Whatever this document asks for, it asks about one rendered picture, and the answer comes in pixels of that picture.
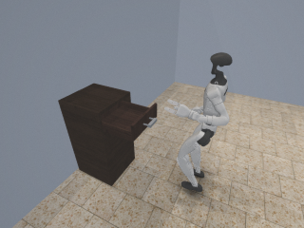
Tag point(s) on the right robot hand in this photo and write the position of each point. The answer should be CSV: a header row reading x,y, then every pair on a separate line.
x,y
196,109

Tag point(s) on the left robot hand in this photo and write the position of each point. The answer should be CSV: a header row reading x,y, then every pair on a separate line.
x,y
182,110

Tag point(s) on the handle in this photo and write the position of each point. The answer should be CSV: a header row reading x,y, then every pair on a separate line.
x,y
151,123

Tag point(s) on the robot left foot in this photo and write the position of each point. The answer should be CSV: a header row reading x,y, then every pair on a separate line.
x,y
188,185

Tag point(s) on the drawer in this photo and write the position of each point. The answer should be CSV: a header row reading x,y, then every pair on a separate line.
x,y
126,120

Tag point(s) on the cabinet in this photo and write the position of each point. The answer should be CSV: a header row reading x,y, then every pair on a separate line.
x,y
101,155

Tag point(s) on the left robot upper arm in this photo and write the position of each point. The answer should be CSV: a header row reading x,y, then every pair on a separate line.
x,y
214,96

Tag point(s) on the left robot thigh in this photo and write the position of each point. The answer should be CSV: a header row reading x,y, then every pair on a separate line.
x,y
198,138

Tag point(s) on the left robot forearm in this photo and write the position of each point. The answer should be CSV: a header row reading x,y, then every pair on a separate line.
x,y
212,120

